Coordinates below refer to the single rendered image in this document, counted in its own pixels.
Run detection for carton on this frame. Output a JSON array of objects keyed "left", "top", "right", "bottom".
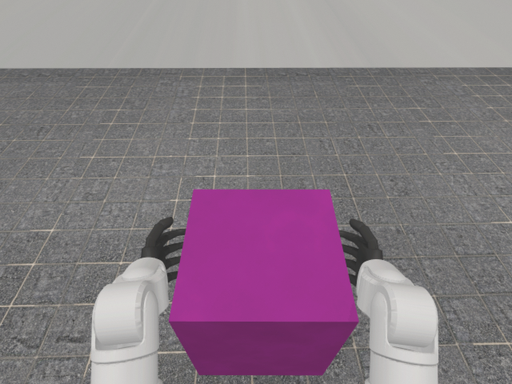
[{"left": 169, "top": 190, "right": 359, "bottom": 375}]

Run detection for right robot forearm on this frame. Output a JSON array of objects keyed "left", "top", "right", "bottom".
[{"left": 356, "top": 259, "right": 438, "bottom": 384}]

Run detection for left robot hand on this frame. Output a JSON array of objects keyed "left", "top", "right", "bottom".
[{"left": 141, "top": 217, "right": 186, "bottom": 282}]

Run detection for right robot hand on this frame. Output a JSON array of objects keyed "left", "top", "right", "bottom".
[{"left": 339, "top": 218, "right": 383, "bottom": 286}]

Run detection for left robot forearm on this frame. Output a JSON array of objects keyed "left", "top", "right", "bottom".
[{"left": 90, "top": 258, "right": 169, "bottom": 384}]

